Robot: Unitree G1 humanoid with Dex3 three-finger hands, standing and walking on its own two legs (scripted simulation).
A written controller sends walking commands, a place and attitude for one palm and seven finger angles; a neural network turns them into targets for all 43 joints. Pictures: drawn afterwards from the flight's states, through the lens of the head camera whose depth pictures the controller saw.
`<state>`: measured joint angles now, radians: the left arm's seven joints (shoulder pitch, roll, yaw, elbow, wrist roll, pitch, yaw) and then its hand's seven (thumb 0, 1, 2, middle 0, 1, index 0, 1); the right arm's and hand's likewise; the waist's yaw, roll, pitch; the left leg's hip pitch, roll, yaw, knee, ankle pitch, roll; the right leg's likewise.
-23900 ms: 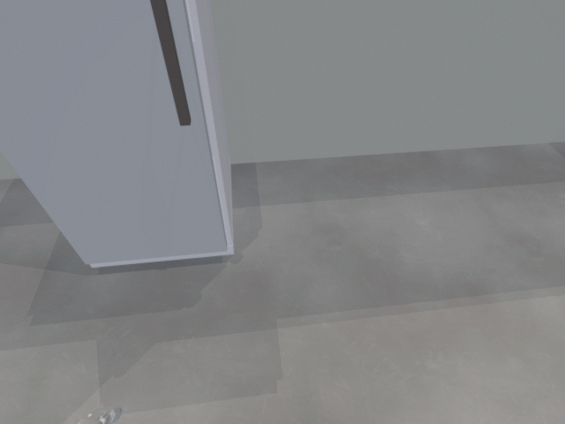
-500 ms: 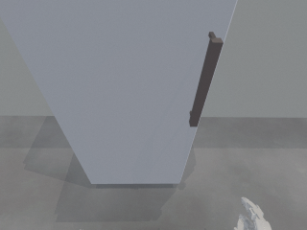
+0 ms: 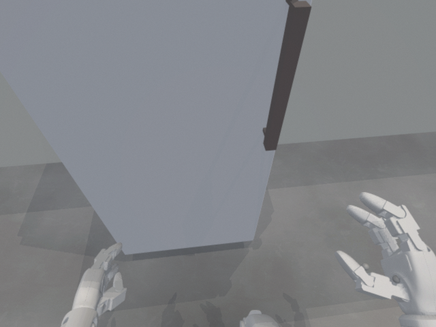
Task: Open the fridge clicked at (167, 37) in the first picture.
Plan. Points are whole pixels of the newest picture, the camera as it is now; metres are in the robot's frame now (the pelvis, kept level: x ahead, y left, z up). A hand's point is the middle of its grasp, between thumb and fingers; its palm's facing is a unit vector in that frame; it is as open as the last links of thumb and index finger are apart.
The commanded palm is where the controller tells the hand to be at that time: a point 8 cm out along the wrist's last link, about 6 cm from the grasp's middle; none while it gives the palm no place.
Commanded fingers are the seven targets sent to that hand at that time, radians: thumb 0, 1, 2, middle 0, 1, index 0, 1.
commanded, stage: raise the hand to about handle height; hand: right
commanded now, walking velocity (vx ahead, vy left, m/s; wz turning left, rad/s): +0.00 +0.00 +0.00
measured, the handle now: (278, 85) +0.53 -0.11 +0.18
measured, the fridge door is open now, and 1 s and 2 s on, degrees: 0 0 0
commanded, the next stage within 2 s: move the hooked fingers beside the handle in 1.46 s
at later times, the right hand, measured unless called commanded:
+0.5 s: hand (391, 215) +0.27 -0.25 +0.13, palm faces -0.10 +0.99 -0.09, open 12.9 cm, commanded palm +0.25 -0.31 +0.15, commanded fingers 0.00 0.45 -0.32 0.30 1.17 0.30 1.17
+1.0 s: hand out of the picture +0.28 -0.32 +0.22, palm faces +0.02 +0.99 -0.11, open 14.0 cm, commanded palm +0.25 -0.36 +0.21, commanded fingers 0.00 0.50 -0.30 0.30 1.20 0.30 1.20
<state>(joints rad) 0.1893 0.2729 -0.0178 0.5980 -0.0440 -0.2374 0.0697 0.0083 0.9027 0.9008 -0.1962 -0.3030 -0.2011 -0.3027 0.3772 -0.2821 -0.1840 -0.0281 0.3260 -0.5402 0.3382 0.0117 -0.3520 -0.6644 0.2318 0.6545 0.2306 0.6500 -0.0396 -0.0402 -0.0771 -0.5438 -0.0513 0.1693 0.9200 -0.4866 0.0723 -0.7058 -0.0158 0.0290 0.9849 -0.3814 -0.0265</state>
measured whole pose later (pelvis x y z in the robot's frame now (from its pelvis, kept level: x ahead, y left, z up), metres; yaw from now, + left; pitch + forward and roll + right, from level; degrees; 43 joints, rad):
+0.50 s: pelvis +0.03 -0.03 +0.03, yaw +2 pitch +3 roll +2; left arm 0.25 0.28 -0.01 0.60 -0.06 -0.26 0.09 0.01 0.90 0.90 -0.20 -0.30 -0.20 -0.30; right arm 0.27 -0.37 -0.31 -0.01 0.35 -0.18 0.41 0.00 0.23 -0.41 0.28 1.03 0.28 1.03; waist -0.01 -0.03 -0.06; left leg -0.34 -0.03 0.08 0.68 -0.39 0.02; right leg -0.47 0.01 -0.05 0.72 -0.31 -0.07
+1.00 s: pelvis +0.00 -0.04 +0.05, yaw +1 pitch -3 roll +2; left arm 0.25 0.25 -0.10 0.62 -0.08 -0.24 0.11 0.01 0.90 0.90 -0.20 -0.30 -0.21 -0.30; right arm -0.10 -0.52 -0.45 0.20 0.35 0.03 0.49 -0.01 0.50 -0.30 0.30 1.20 0.30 1.20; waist -0.04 -0.04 -0.01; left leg -0.17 -0.01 0.10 0.50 -0.28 0.01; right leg -0.30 0.04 -0.04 0.53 -0.19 -0.08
